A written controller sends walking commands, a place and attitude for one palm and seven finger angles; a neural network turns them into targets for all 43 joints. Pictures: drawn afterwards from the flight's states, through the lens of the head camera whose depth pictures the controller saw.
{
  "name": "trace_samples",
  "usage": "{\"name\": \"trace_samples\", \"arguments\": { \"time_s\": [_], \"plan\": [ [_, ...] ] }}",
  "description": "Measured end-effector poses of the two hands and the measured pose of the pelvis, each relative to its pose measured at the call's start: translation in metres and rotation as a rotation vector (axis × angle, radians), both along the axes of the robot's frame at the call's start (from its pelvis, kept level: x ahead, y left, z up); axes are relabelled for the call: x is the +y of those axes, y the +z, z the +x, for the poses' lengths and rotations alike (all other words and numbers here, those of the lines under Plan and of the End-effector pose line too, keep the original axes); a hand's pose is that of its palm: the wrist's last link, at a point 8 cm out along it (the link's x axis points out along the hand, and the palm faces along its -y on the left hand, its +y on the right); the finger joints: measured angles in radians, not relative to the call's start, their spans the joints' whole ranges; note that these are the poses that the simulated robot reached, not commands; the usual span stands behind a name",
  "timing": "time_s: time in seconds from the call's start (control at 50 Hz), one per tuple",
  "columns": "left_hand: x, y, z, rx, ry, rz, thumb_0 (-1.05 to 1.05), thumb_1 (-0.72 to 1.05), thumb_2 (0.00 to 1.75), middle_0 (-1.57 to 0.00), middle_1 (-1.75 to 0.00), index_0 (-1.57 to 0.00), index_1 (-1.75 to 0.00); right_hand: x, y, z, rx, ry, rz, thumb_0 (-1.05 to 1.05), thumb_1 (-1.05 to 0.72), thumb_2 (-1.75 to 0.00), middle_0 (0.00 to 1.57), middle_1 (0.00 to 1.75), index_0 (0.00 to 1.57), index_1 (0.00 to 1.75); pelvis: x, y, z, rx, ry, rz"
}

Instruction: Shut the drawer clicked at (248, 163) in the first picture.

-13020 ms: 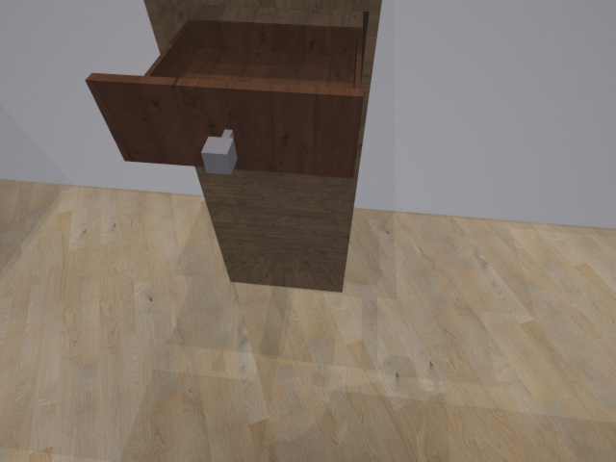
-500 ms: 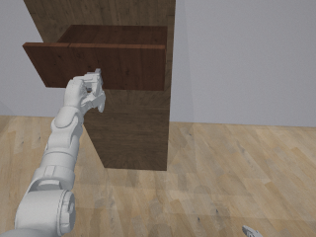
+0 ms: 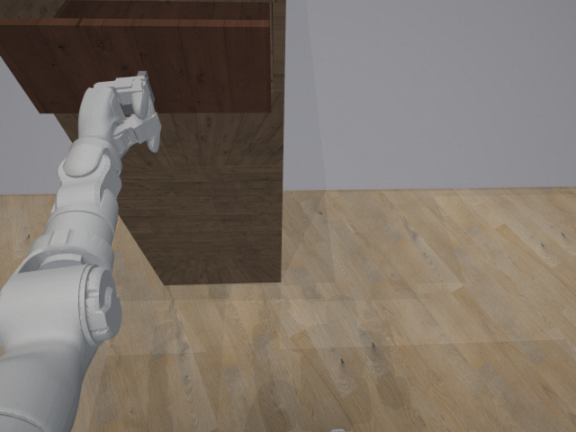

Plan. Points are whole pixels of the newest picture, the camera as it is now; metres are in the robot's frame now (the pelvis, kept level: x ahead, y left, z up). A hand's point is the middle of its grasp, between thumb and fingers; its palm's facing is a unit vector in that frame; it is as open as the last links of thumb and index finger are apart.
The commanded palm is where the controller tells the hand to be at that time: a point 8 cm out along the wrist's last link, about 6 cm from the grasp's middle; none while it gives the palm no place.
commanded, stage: push the drawer shut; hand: left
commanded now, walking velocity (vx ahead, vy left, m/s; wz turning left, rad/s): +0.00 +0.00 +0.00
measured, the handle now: (138, 88) +0.58 +0.19 +0.15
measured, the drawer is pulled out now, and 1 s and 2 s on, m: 0.06 0.00 0.00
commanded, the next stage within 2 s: pull the fist back off the drawer in 0.64 s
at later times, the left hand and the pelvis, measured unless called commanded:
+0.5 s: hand (158, 91) +0.56 +0.15 +0.16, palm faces -0.05 -1.00 +0.01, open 3.0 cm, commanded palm +0.55 +0.21 +0.15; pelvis +0.02 +0.01 -0.01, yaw -1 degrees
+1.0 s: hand (159, 91) +0.56 +0.15 +0.16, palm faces -0.03 -1.00 +0.00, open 2.9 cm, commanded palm +0.55 +0.20 +0.15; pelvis +0.00 +0.01 -0.01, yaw +0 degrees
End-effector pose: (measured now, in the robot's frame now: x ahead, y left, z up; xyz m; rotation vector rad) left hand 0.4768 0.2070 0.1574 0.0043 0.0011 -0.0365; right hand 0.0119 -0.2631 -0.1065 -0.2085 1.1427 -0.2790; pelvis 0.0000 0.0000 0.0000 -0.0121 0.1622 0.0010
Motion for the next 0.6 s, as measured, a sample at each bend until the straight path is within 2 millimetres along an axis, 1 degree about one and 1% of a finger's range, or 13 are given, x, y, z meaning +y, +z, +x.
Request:
{"name": "trace_samples", "arguments": {
  "time_s": [0.16, 0.28, 0.36, 0.44, 0.6],
  "plan": [
    [-0.001, 0.000, 0.028, 0.014, -0.004, -0.006, -0.01, 0.84, 0.92, -1.40, -1.60, -1.40, -1.60, 0.002, 0.001, -0.038, 0.115, -0.045, -0.013, 0.01, -0.90, -0.90, 0.20, 0.30, 0.20, 0.30, 0.003, -0.003, 0.001, 0.053, -0.007, -0.005],
    [-0.001, 0.000, 0.046, 0.010, -0.005, -0.019, 0.00, 0.84, 0.91, -1.40, -1.60, -1.40, -1.60, 0.007, 0.004, -0.054, 0.170, -0.074, -0.010, 0.01, -0.90, -0.90, 0.20, 0.30, 0.20, 0.30, 0.006, -0.004, 0.007, 0.084, -0.019, -0.009],
    [-0.001, 0.000, 0.056, 0.011, -0.006, -0.019, 0.00, 0.84, 0.90, -1.40, -1.60, -1.40, -1.60, 0.013, 0.005, -0.057, 0.196, -0.085, -0.003, 0.01, -0.90, -0.90, 0.21, 0.30, 0.20, 0.30, 0.008, -0.005, 0.011, 0.098, -0.023, -0.012],
    [0.000, 0.000, 0.065, 0.012, -0.006, -0.016, 0.00, 0.82, 0.89, -1.40, -1.60, -1.40, -1.60, 0.017, 0.005, -0.055, 0.209, -0.091, 0.004, 0.01, -0.90, -0.90, 0.21, 0.30, 0.20, 0.30, 0.010, -0.006, 0.015, 0.110, -0.025, -0.015],
    [0.005, -0.001, 0.067, 0.027, -0.007, -0.013, -0.02, 0.75, 0.91, -1.40, -1.60, -1.40, -1.60, 0.023, 0.001, -0.043, 0.220, -0.061, 0.017, 0.01, -0.90, -0.90, 0.21, 0.30, 0.20, 0.30, 0.012, -0.007, 0.019, 0.120, -0.007, -0.023]
  ]
}}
